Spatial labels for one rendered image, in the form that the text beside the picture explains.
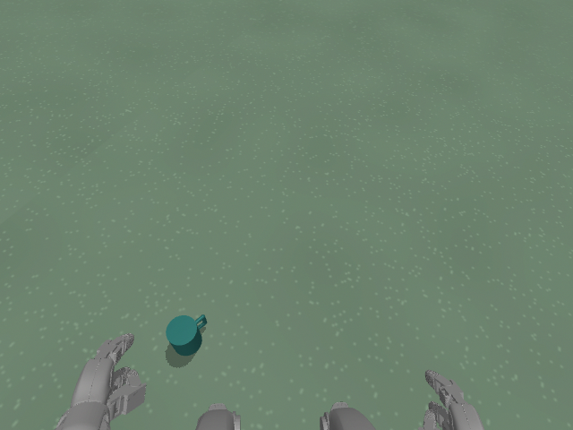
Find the left robot hand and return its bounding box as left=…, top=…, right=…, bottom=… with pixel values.
left=70, top=333, right=146, bottom=421

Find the mug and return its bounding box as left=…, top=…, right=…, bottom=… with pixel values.
left=166, top=314, right=207, bottom=356

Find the right robot hand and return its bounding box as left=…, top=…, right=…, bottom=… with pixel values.
left=418, top=370, right=485, bottom=430

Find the left robot arm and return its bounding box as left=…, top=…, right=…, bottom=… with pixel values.
left=55, top=401, right=110, bottom=430

